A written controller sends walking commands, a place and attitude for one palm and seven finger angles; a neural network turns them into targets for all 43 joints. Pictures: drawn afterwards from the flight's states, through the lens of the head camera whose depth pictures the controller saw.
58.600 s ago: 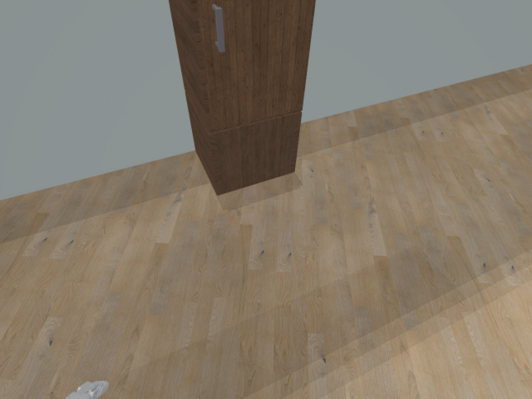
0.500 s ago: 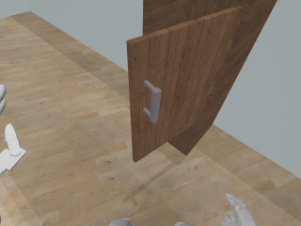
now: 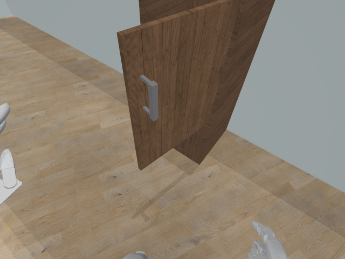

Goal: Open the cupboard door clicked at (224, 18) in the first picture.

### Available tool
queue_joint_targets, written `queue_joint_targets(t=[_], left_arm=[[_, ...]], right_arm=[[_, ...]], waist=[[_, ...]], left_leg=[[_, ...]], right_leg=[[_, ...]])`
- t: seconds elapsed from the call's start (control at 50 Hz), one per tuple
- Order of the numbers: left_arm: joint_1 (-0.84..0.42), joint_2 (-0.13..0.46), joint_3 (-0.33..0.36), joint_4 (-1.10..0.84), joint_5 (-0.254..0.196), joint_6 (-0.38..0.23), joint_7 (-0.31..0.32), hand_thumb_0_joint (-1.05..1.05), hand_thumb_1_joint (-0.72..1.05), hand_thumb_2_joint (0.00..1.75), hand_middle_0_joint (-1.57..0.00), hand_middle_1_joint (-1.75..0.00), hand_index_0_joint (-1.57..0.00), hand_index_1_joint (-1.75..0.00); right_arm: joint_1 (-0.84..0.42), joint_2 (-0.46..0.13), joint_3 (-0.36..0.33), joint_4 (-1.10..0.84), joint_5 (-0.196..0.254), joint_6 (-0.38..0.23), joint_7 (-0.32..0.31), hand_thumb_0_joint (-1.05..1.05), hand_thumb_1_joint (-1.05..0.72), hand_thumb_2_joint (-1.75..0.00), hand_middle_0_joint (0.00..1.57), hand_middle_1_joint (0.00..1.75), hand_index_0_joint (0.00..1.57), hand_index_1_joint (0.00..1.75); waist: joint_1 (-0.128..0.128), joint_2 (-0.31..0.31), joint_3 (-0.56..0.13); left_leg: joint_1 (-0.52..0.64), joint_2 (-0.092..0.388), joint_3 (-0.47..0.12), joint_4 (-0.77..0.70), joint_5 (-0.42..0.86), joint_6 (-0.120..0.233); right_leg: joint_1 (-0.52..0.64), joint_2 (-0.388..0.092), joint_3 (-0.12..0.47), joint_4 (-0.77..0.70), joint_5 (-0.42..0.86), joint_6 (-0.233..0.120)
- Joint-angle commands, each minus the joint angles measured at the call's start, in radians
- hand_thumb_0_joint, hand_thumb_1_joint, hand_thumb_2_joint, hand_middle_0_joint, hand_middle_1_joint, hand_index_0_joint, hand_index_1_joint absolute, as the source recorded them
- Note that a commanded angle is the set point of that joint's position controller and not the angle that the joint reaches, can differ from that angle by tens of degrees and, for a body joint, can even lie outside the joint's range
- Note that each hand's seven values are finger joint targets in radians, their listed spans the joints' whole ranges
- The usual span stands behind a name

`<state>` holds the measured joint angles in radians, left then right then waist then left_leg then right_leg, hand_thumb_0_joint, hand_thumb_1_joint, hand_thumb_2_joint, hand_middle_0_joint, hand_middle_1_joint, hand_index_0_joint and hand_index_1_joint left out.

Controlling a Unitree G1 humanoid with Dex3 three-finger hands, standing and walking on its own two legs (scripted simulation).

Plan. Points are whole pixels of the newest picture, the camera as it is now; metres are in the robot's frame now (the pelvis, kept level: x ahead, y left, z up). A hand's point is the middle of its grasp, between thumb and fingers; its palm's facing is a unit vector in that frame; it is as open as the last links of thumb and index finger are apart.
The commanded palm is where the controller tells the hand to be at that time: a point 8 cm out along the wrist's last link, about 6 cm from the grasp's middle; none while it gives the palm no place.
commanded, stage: stop stepping back and stand still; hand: left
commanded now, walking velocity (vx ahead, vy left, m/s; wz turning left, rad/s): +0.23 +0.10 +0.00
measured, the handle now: (149, 98) +0.51 +0.11 +0.07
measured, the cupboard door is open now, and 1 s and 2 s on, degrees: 78 78 78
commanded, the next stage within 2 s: let the arm hang, fingers relaxed in 0.54 s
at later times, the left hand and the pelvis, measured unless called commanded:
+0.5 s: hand (5, 211) +0.15 +0.25 +0.17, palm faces +0.48 -0.74 -0.47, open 7.4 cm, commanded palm +0.09 +0.28 +0.19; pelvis -0.04 -0.02 +0.01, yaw +2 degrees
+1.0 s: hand out of the picture -0.06 +0.18 -0.17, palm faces +0.07 -0.98 -0.18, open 7.1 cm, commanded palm none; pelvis -0.10 +0.00 +0.00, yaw +4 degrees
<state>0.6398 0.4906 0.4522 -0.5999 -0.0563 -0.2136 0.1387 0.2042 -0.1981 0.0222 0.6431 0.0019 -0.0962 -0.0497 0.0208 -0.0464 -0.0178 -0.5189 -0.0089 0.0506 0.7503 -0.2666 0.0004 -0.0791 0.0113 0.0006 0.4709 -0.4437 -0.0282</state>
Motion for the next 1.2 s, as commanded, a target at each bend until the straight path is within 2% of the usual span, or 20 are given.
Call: queue_joint_targets(t=[0.0, 0.02, 0.06, 0.1, 0.2, 0.22, 0.26, 0.3, 0.38, 0.48, 0.52, 0.6, 0.62, 0.72, 0.78, 0.82, 0.9, 1.0, 1.08, 1.18], left_arm=[[-0.079, 0.102, 0.121, -0.036, -0.012, -0.025, 0.035, 0.0, 0.9, 0.9, -0.2, -0.3, -0.2, -0.3], [-0.108, 0.108, 0.108, -0.047, -0.013, -0.028, 0.034, 0.0, 0.9, 0.9, -0.2, -0.3, -0.2, -0.3], [-0.178, 0.107, 0.078, -0.025, 0.001, -0.033, 0.032, 0.0, 0.9, 0.9, -0.2, -0.3, -0.2, -0.3], [-0.166, 0.09, 0.051, 0.002, 0.009, -0.019, 0.028, 0.0, 0.9, 0.9, -0.2, -0.3, -0.2, -0.3], [-0.097, 0.125, 0.093, -0.05, 0.028, -0.017, 0.035, 0.0, 0.9, 0.9, -0.2, -0.3, -0.2, -0.3], [-0.094, 0.133, 0.102, -0.054, 0.035, -0.025, 0.034, 0.0, 0.9, 0.9, -0.2, -0.3, -0.2, -0.3], [-0.141, 0.151, 0.109, -0.089, 0.04, -0.031, 0.033, 0.0, 0.9, 0.9, -0.2, -0.3, -0.2, -0.3], [-0.183, 0.133, 0.101, -0.073, 0.04, -0.048, 0.035, 0.0, 0.9, 0.9, -0.2, -0.3, -0.2, -0.3], [-0.219, 0.112, 0.093, 0.012, 0.045, -0.067, 0.043, 0.0, 0.9, 0.9, -0.2, -0.3, -0.2, -0.3], [-0.145, 0.06, 0.055, 0.003, 0.04, -0.063, 0.052, 0.0, 0.9, 0.9, -0.2, -0.3, -0.2, -0.3], [-0.151, 0.074, 0.062, -0.062, 0.038, -0.067, 0.051, 0.0, 0.9, 0.9, -0.2, -0.3, -0.2, -0.3], [-0.11, 0.089, 0.077, -0.084, 0.036, -0.057, 0.039, 0.0, 0.9, 0.9, -0.2, -0.3, -0.2, -0.3], [-0.213, -0.068, -0.341, 0.717, 0.099, 0.099, -0.104, 0.0, 0.9, 0.9, -0.2, -0.3, -0.2, -0.3], [-0.326, -0.075, -0.34, 0.874, 0.09, 0.195, -0.141, 0.0, 0.9, 0.9, -0.2, -0.3, -0.2, -0.3], [-0.374, -0.039, -0.352, 1.062, 0.098, 0.196, -0.141, 0.0, 0.9, 0.9, -0.2, -0.3, -0.2, -0.3], [-0.433, -0.039, -0.373, 1.169, 0.092, 0.206, -0.139, 0.0, 0.9, 0.9, -0.2, -0.3, -0.2, -0.3], [-0.493, -0.076, -0.397, 1.32, 0.085, 0.223, -0.123, 0.0, 0.9, 0.9, -0.2, -0.3, -0.2, -0.3], [-0.37, -0.145, -0.394, 1.503, 0.08, 0.226, -0.122, 0.0, 0.9, 0.9, -0.2, -0.3, -0.2, -0.3], [-0.349, -0.157, -0.399, 1.59, 0.074, 0.212, -0.125, 0.0, 0.9, 0.9, -0.2, -0.3, -0.2, -0.3], [-0.378, -0.12, -0.387, 1.639, 0.077, 0.209, -0.121, 0.0, 0.9, 0.9, -0.2, -0.3, -0.2, -0.3]], right_arm=[[-0.076, -0.128, -0.044, -0.143, 0.007, -0.056, -0.035, 0.0, -0.9, -0.9, 0.2, 0.3, 0.2, 0.3], [-0.058, -0.154, -0.057, -0.145, 0.008, -0.059, -0.036, 0.0, -0.9, -0.9, 0.2, 0.3, 0.2, 0.3], [-0.011, -0.164, -0.071, -0.147, 0.014, -0.065, -0.014, 0.0, -0.9, -0.9, 0.2, 0.3, 0.2, 0.3], [-0.049, -0.153, -0.07, -0.132, -0.003, -0.078, -0.016, 0.0, -0.9, -0.9, 0.2, 0.3, 0.2, 0.3], [-0.112, -0.133, -0.057, -0.185, 0.011, -0.061, -0.032, 0.0, -0.9, -0.9, 0.2, 0.3, 0.2, 0.3], [-0.107, -0.123, -0.057, -0.197, 0.007, -0.056, -0.031, 0.0, -0.9, -0.9, 0.2, 0.3, 0.2, 0.3], [-0.097, -0.113, -0.067, -0.185, -0.001, -0.044, -0.026, 0.0, -0.9, -0.9, 0.2, 0.3, 0.2, 0.3], [-0.073, -0.123, -0.07, -0.139, -0.014, -0.046, -0.028, 0.0, -0.9, -0.9, 0.2, 0.3, 0.2, 0.3], [-0.075, -0.098, -0.049, -0.137, -0.006, -0.067, -0.048, 0.0, -0.9, -0.9, 0.2, 0.3, 0.2, 0.3], [-0.034, -0.122, -0.062, -0.132, -0.011, -0.103, -0.049, 0.0, -0.9, -0.9, 0.2, 0.3, 0.2, 0.3], [-0.049, -0.15, -0.072, -0.155, -0.002, -0.097, -0.039, 0.0, -0.9, -0.9, 0.2, 0.3, 0.2, 0.3], [-0.061, -0.128, -0.06, -0.167, 0.004, -0.088, -0.027, 0.0, -0.9, -0.9, 0.2, 0.3, 0.2, 0.3], [-0.128, -0.303, -0.113, 0.073, 0.005, -0.106, 0.06, 0.0, -0.9, -0.9, 0.2, 0.3, 0.2, 0.3], [-0.074, -0.27, -0.091, 0.045, -0.019, 0.013, 0.051, 0.0, -0.9, -0.9, 0.2, 0.3, 0.2, 0.3], [-0.095, -0.251, -0.081, 0.079, -0.023, 0.044, 0.052, 0.0, -0.9, -0.9, 0.2, 0.3, 0.2, 0.3], [-0.052, -0.202, -0.068, 0.127, -0.023, 0.076, 0.052, 0.0, -0.9, -0.9, 0.2, 0.3, 0.2, 0.3], [0.021, -0.147, -0.056, 0.218, -0.032, 0.11, 0.048, 0.0, -0.9, -0.9, 0.2, 0.3, 0.2, 0.3], [-0.001, -0.15, -0.058, 0.271, -0.04, 0.11, 0.036, 0.0, -0.9, -0.9, 0.2, 0.3, 0.2, 0.3], [0.057, -0.141, -0.064, 0.32, -0.026, 0.102, 0.026, 0.0, -0.9, -0.9, 0.2, 0.3, 0.2, 0.3], [0.147, -0.142, -0.078, 0.377, -0.026, 0.114, 0.028, 0.0, -0.9, -0.9, 0.2, 0.3, 0.2, 0.3]], waist=[[-0.058, 0.049, -0.128], [-0.058, 0.159, -0.179], [-0.037, 0.238, -0.175], [-0.031, 0.166, -0.054], [-0.016, 0.184, 0.033], [-0.019, 0.126, 0.056], [-0.016, -0.131, 0.077], [-0.043, -0.11, 0.09], [-0.029, -0.024, -0.004], [-0.017, 0.053, -0.063], [-0.006, 0.095, -0.11], [-0.02, 0.139, -0.12], [-0.059, 0.117, 0.004], [-0.018, 0.032, -0.035], [-0.007, -0.125, -0.055], [-0.039, -0.172, -0.038], [-0.065, 0.03, -0.011], [0.001, 0.301, 0.046], [0.001, 0.147, 0.03], [-0.027, 0.021, 0.111]], left_leg=[[0.339, -0.029, 0.037, -0.278, 0.29, 0.041], [0.495, 0.063, -0.055, -0.26, 0.586, 0.082], [0.575, 0.272, -0.314, -0.291, 0.829, 0.205], [0.364, 0.279, -0.361, -0.41, 0.514, 0.19], [-0.106, 0.121, -0.115, -0.471, -0.321, 0.07], [-0.108, 0.07, -0.069, -0.347, -0.318, 0.046], [0.071, -0.023, -0.033, 0.146, -0.211, -0.009], [0.089, 0.006, -0.078, 0.357, -0.129, -0.016], [0.161, 0.036, -0.02, 0.039, -0.077, -0.002], [0.329, 0.049, -0.041, -0.388, 0.049, 0.029], [0.357, 0.142, -0.134, -0.365, 0.3, 0.052], [0.289, 0.109, -0.074, -0.336, 0.393, 0.016], [0.185, 0.103, -0.084, -0.207, 0.566, 0.028], [0.109, 0.205, -0.239, -0.338, 0.396, 0.116], [0.129, 0.106, -0.166, -0.279, 0.152, 0.07], [0.217, 0.025, -0.09, -0.198, -0.038, 0.043], [0.332, 0.021, -0.074, -0.201, -0.085, 0.041], [0.046, 0.129, -0.239, -0.503, -0.312, 0.068], [0.107, 0.112, -0.204, -0.469, -0.188, 0.057], [0.158, 0.07, -0.154, -0.402, -0.23, 0.056]], right_leg=[[-0.068, -0.178, 0.003, 0.171, 0.991, 0.009], [-0.156, -0.099, -0.041, 0.294, 0.833, 0.063], [-0.368, -0.007, 0.01, 0.482, -0.046, 0.084], [-0.31, -0.024, 0.017, 0.394, -0.135, 0.052], [0.065, -0.032, -0.05, 0.065, 0.074, 0.026], [0.002, -0.088, 0.048, -0.046, -0.028, 0.0], [-0.388, -0.343, 0.491, -0.379, -0.424, -0.114], [-0.458, -0.339, 0.438, -0.383, -0.339, -0.11], [-0.228, -0.226, 0.167, -0.237, 0.062, -0.073], [-0.085, -0.152, 0.129, -0.125, 0.252, -0.016], [-0.045, -0.08, 0.074, -0.041, 0.427, 0.032], [0.032, -0.074, 0.035, 0.012, 0.613, 0.025], [-0.116, -0.129, -0.014, 0.125, 0.719, 0.004], [-0.133, -0.053, 0.002, 0.189, 0.22, -0.009], [-0.102, -0.122, 0.065, 0.043, 0.293, -0.027], [-0.218, -0.209, 0.157, -0.108, 0.107, -0.07], [-0.339, -0.194, 0.141, -0.18, -0.101, -0.066], [-0.09, -0.071, -0.002, -0.005, 0.085, -0.005], [-0.054, -0.081, 0.013, -0.062, 0.172, -0.016], [-0.206, -0.12, 0.075, -0.182, -0.084, -0.037]])
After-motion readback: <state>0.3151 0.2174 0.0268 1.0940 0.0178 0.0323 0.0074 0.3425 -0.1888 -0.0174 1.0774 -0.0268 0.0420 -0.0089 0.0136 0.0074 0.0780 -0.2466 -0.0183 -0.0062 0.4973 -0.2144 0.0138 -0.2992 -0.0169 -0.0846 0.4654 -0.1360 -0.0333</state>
